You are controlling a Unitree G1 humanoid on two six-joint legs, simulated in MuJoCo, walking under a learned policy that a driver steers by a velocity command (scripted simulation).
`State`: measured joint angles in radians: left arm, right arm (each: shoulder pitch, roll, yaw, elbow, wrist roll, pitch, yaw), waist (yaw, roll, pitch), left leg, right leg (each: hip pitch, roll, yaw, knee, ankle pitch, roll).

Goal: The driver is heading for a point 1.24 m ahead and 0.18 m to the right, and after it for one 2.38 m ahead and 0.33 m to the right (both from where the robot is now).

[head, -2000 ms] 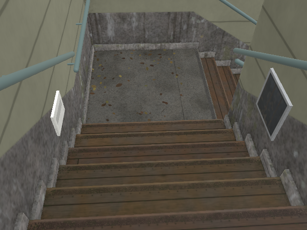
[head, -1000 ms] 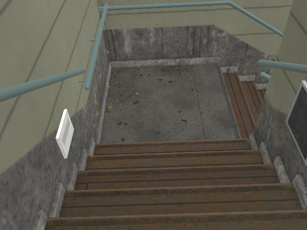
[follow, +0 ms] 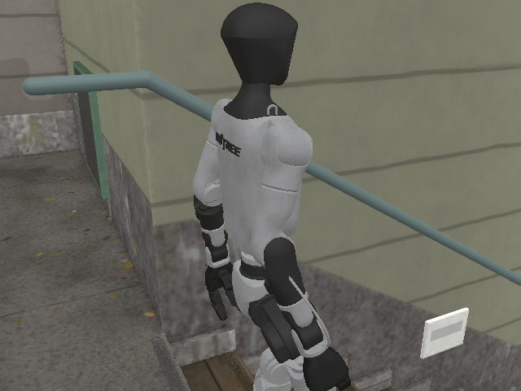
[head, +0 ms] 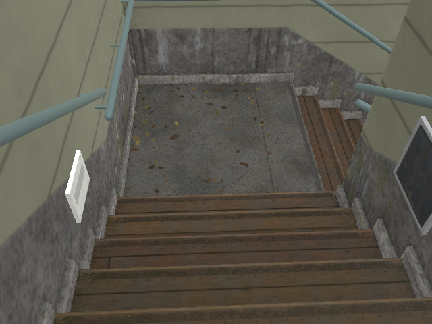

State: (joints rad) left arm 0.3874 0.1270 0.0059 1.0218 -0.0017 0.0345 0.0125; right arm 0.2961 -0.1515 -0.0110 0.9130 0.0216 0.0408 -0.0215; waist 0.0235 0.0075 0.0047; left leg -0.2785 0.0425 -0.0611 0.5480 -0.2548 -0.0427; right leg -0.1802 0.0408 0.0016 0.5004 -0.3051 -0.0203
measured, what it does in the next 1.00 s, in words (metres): lifts its left foot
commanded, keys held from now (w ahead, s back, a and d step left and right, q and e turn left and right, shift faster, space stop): no key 0.40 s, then s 0.40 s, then no key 0.08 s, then w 0.12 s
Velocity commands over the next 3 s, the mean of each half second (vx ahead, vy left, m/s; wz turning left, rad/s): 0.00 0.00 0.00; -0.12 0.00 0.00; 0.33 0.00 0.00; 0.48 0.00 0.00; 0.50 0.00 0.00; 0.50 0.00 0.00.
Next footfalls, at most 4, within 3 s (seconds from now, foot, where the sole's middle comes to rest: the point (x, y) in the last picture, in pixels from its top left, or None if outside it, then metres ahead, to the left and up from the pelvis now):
1.06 left None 0.02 0.14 -0.77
1.66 right None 0.11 -0.15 -0.77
2.08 left None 0.35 0.05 -0.95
2.56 right None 0.65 -0.18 -1.12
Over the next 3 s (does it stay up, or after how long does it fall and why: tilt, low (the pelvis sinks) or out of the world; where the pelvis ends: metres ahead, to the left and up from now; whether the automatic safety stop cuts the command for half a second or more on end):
stays up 0.72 -0.10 -0.41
